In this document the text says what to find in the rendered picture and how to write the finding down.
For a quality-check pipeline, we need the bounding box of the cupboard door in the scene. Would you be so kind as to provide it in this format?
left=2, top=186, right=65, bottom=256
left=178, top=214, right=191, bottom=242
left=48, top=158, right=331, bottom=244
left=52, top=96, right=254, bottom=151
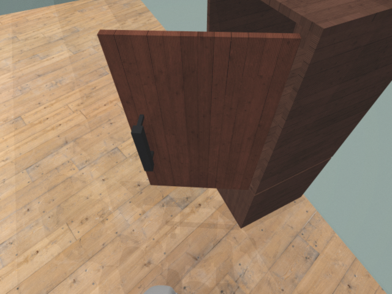
left=97, top=29, right=301, bottom=190

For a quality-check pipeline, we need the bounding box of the handle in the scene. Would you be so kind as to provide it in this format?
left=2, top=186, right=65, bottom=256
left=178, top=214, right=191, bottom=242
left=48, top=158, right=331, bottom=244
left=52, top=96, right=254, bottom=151
left=131, top=115, right=154, bottom=172

